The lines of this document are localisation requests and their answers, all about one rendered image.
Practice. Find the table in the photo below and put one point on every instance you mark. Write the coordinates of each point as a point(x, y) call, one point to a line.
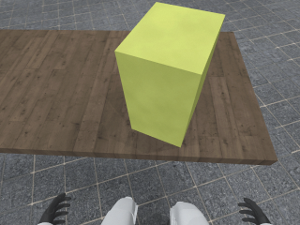
point(61, 95)

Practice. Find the robot right thigh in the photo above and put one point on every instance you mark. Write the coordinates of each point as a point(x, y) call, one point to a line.
point(185, 213)

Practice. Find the robot thigh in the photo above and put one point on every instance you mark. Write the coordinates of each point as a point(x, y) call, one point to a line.
point(185, 213)
point(124, 212)

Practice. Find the left robot hand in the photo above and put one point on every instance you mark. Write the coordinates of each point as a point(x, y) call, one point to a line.
point(50, 213)

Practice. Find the robot left thigh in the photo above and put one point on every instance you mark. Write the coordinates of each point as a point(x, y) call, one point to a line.
point(124, 212)

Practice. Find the right robot hand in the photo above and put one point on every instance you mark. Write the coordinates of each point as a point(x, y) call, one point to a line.
point(259, 216)

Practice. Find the carton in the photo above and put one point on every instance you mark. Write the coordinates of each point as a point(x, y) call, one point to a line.
point(162, 64)

